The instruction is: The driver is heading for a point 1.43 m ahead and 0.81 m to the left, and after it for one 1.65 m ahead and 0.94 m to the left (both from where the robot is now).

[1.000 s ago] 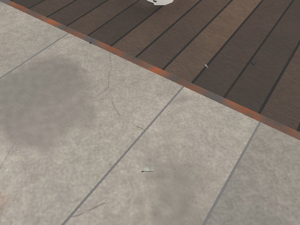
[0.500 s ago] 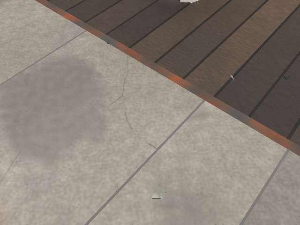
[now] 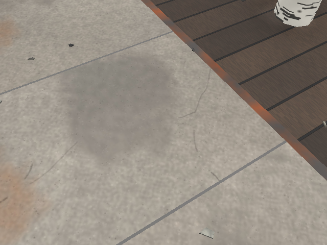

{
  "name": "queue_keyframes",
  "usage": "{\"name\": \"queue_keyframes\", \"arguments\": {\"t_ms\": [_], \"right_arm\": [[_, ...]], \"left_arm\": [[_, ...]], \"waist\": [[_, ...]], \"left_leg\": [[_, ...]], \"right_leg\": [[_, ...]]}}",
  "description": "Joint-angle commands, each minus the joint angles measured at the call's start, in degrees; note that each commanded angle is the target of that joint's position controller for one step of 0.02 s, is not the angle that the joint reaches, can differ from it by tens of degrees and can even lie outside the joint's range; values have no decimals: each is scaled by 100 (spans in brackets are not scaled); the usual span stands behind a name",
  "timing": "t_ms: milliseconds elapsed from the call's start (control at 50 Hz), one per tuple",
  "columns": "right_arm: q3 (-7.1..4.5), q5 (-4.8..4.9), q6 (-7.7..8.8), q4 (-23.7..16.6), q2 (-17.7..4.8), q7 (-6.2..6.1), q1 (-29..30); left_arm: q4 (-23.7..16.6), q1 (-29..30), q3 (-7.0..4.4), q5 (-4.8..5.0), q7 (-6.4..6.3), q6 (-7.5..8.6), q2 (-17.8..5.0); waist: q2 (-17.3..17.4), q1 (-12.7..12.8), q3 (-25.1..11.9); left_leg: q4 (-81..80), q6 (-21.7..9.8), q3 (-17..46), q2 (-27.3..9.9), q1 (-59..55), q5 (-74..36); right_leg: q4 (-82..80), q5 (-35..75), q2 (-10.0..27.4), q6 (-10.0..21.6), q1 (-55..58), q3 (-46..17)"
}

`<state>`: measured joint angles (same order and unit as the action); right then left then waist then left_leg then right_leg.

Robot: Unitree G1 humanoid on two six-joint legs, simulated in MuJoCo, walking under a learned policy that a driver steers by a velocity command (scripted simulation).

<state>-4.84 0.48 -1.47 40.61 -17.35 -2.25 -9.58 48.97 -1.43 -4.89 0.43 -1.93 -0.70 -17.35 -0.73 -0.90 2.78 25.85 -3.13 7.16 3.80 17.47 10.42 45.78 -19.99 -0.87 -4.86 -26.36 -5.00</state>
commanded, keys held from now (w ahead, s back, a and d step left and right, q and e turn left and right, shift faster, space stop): q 1.00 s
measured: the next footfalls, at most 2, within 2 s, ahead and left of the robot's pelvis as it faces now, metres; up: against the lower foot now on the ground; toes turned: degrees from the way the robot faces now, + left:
right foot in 0.14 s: +0.07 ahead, -0.14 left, +0.00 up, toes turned +10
left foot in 0.56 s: +0.00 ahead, +0.13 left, +0.00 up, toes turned +23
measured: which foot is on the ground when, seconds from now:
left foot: down 0.00-0.14, up 0.16-0.54, down 0.56-1.00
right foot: up 0.00-0.12, down 0.14-0.56, up 0.58-1.00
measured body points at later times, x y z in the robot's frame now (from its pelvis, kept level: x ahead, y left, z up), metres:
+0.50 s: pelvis +0.00 -0.02 +0.00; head +0.04 +0.00 +0.45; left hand +0.03 +0.29 -0.12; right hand +0.24 -0.24 -0.10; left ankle -0.03 +0.11 -0.71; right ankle +0.03 -0.15 -0.74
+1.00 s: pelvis +0.00 +0.01 +0.00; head +0.03 +0.04 +0.44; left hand -0.03 +0.34 -0.11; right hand +0.30 -0.13 -0.09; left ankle -0.03 +0.11 -0.74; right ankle +0.10 -0.10 -0.72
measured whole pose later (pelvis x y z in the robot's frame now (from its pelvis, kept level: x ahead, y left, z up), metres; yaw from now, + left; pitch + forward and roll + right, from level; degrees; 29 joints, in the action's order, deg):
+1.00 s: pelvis +0.00 +0.01 +0.00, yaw +36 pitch +2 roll -1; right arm -4.1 0.6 -2.1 36.1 -18.5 -1.1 -9.6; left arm 43.8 -5.1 -4.5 0.4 -0.6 0.3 -18.1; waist 0.1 -1.1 3.0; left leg 28.6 -2.2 11.8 6.2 17.2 12.1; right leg 38.8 -20.8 -2.0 -4.1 -21.0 -5.6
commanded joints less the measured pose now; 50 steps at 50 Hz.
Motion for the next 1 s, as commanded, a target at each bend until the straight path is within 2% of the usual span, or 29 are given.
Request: {"name": "queue_keyframes", "arguments": {"t_ms": [20, 80, 120, 140, 160, 180, 200, 220, 240, 260, 280, 320, 360, 420, 460, 500, 520, 540, 560, 580, 600, 620, 640, 660, 680, 720, 820, 900, 1000], "right_arm": [[-266, -7, 14, -373, -1028, 3, 106], [-241, 24, -34, -427, -1006, 14, 263], [-203, 89, -92, -493, -946, -19, 445], [-143, 66, -103, -522, -741, -31, 301], [-87, 53, -68, -565, -462, -11, -74], [-221, -5, -7, -579, -934, 10, -38], [-338, 23, -5, -470, -1251, 32, -128], [-369, 45, -52, -350, -1218, 32, -196], [-350, 34, -113, -284, -1081, 16, -237], [-308, 46, -154, -305, -927, 31, -204], [-265, 78, -165, -369, -806, 53, -106], [-191, 124, -147, -555, -660, 76, 226], [-140, 100, -137, -682, -597, 103, 389], [-72, 71, -141, -768, -531, 181, 381], [-95, 75, -172, -768, -611, 228, 286], [-132, 76, -218, -763, -656, 284, 161], [-153, 75, -233, -714, -648, 313, -5], [-196, 67, -237, -621, -678, 312, -238], [-300, 63, -229, -541, -915, 252, -519], [-472, 48, -200, -621, -1666, 137, -747], [-399, -159, -42, -769, -1675, 215, -684], [-339, -183, 98, -747, -1414, 267, -557], [-297, -113, 177, -702, -1258, 244, -298], [-255, -26, 185, -717, -1100, 206, -53], [-209, 26, 169, -738, -1029, 168, 104], [-166, -20, 153, -779, -978, 106, 101], [-196, -3, 110, -780, -1076, 37, -16], [-216, -18, 54, -811, -1145, 58, 38], [-205, 42, -30, -876, -1128, 101, 221]], "left_arm": [[-332, 79, -94, 17, 37, 116, -478], [-305, -158, -111, 33, 115, 210, -541], [-178, -607, -151, 19, 166, 262, -602], [-151, -783, -229, -58, 147, 250, -917], [-219, -581, -301, -143, 85, 176, -1387], [-297, -566, -247, -296, 94, 188, -1179], [-431, -280, -159, -260, 66, 206, -893], [-476, -16, -114, -176, 39, 194, -702], [-514, 44, -82, -93, 13, 183, -618], [-501, -5, -56, -53, -18, 168, -604], [-471, -113, -51, -59, -46, 139, -635], [-415, -405, -72, -97, -101, 83, -723], [-398, -571, -112, -104, -117, 44, -863], [-458, -459, -184, -73, -54, 6, -1081], [-473, -429, -213, -34, 5, -1, -1156], [-460, -418, -232, 47, 53, 8, -1209], [-457, -344, -235, 105, 64, 9, -1210], [-418, -373, -216, 153, 75, 17, -1116], [-274, -754, -156, 95, 114, 36, -864], [-482, -733, -5, -235, 155, 46, -409], [-773, -177, -32, -185, 101, 73, -529], [-790, 10, -105, -59, 61, 56, -773], [-778, -35, -131, 4, 35, 45, -813], [-663, -149, -158, -32, -14, 31, -826], [-656, -212, -180, -77, -40, 17, -876], [-651, -359, -177, -66, -13, 33, -801], [-789, -207, -109, -53, 8, 52, -616], [-869, -165, -96, -28, 63, 107, -621], [-928, -396, -114, 15, 172, 235, -659]], "waist": [[951, -27, -806], [1025, 56, -855], [931, 329, -877], [399, 262, -977], [-1192, -153, -858], [-1377, 19, -794], [-875, -78, -677], [-692, -165, -535], [-642, -134, -456], [-670, -70, -376], [-699, -6, -330], [-832, 220, -353], [-871, 357, -486], [-941, 363, -571], [-981, 331, -567], [-967, 248, -543], [-914, 112, -547], [-788, -15, -589], [-157, -55, -723], [1726, 58, -838], [1656, -218, -1091], [1027, -262, -988], [916, -86, -753], [685, 21, -666], [755, 101, -604], [848, 173, -748], [848, 50, -702], [925, -17, -613], [996, 54, -743]], "left_leg": [[-501, -992, 1680, -1385, -818, -1449], [-272, -890, 2009, -1286, -884, -1729], [42, -558, 1932, -970, -602, -1408], [640, -259, 1588, -613, -10, -357], [1777, 103, 453, 406, 1178, 1966], [3111, 363, 257, 274, 1568, 2774], [3799, 457, 326, 24, 1553, 2379], [4060, 543, 224, -47, 1576, 2000], [4257, 635, 162, -87, 1699, 1692], [4382, 717, 97, -115, 1790, 1499], [4258, 771, -81, -149, 1785, 1358], [3697, 864, -313, -290, 1930, 1207], [3134, 918, -418, -469, 1806, 1232], [2284, 842, -715, -616, 1060, 1224], [1824, 746, -922, -575, 653, 1142], [1229, 580, -1021, -542, 337, 932], [698, 442, -1109, -489, 21, 569], [96, 256, -1161, -371, -479, 81], [-384, 13, -739, -469, -1336, -826], [-371, -634, 1371, -1998, -2402, -3315], [-498, -1773, 2396, -2713, -1880, -3485], [-637, -1704, 1958, -2426, -1727, -2909], [-655, -1354, 1502, -2067, -1530, -2350], [-650, -1070, 1268, -1804, -1425, -1854], [-676, -978, 1162, -1683, -1237, -1846], [-713, -997, 1088, -1533, -1114, -1933], [-672, -1019, 1371, -1419, -1147, -1241], [-597, -1030, 1766, -1339, -793, -758], [-247, -917, 2323, -1213, -843, -1352]], "right_leg": [[-447, -46, -87, 11, 120, -12], [-1201, 46, -145, 119, 519, -6], [-2474, 1093, -57, 279, 1359, 100], [-2719, 1532, 712, 551, 2054, -482], [-2777, 2851, 1877, 1297, 2519, -1797], [-2899, 3175, 2555, 2079, 2119, -2498], [-2843, 3021, 2351, 2056, 1965, -2000], [-2769, 2731, 1930, 1765, 1887, -1382], [-2747, 2451, 1675, 1581, 1951, -1009], [-2749, 2566, 1593, 1577, 1981, -780], [-2799, 2627, 1483, 1595, 1977, -519], [-2846, 2745, 1515, 1689, 2382, -313], [-2826, 2876, 1668, 1762, 2690, -221], [-2817, 3019, 1760, 1734, 2434, 133], [-2742, 3040, 1804, 1682, 2280, 298], [-2548, 2918, 1888, 1562, 2247, 368], [-2326, 2801, 1868, 1417, 2149, 479], [-1946, 2493, 1759, 1174, 1921, 665], [-1126, 1757, 1471, 757, 1334, 1057], [768, -1158, 724, 170, -367, 1509], [1932, -2093, 140, 40, -1031, 611], [2372, -1765, 293, 101, -1095, 254], [2297, -1228, 391, 192, -1118, 164], [2098, -820, 461, 205, -1094, 113], [1977, -523, 437, 173, -965, 99], [1920, -140, 276, 108, -676, 124], [606, 30, 107, -27, -526, 25], [-121, -69, -28, -8, -69, -41], [-1166, -32, -167, 153, 571, -43]]}}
